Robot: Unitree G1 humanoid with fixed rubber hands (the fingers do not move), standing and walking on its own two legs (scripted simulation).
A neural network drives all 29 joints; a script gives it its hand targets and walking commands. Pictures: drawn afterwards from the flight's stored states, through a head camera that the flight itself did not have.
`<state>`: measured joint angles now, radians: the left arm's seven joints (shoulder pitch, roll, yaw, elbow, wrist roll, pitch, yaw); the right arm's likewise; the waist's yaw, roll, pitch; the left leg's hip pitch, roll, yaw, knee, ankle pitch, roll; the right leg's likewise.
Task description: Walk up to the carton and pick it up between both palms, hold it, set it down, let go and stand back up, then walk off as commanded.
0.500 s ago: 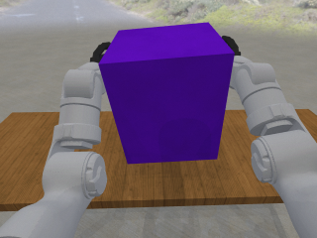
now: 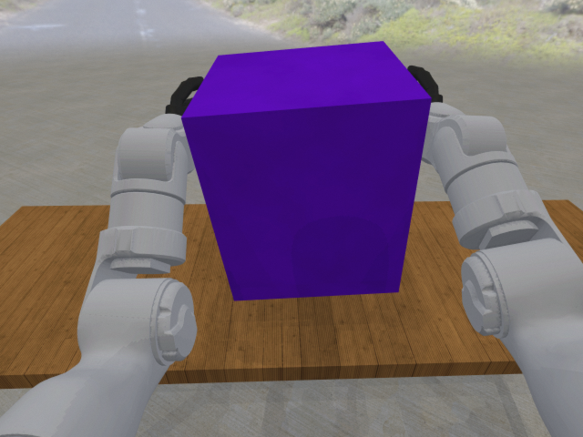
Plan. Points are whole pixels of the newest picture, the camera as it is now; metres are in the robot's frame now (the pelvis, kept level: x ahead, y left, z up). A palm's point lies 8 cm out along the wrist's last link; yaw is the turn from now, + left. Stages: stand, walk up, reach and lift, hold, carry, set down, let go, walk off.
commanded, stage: hold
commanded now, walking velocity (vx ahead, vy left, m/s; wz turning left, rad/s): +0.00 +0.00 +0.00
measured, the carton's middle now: (307, 172) +0.35 -0.01 +0.27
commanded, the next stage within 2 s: set down in 0.54 s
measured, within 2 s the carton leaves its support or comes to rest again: neither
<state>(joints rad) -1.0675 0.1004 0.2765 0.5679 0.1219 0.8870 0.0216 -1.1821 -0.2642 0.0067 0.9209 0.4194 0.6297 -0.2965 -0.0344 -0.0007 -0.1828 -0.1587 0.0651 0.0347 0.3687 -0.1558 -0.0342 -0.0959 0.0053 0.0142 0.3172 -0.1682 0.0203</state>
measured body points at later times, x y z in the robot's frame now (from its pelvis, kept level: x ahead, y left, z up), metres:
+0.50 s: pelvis +0.00 +0.00 +0.00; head -0.09 +0.01 +0.44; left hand +0.39 +0.14 +0.31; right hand +0.39 -0.16 +0.32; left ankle +0.03 +0.14 -0.75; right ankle +0.01 -0.13 -0.75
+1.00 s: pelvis +0.00 +0.00 +0.00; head -0.07 +0.01 +0.45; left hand +0.40 +0.16 +0.31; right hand +0.42 -0.15 +0.29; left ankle +0.03 +0.14 -0.75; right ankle +0.01 -0.13 -0.75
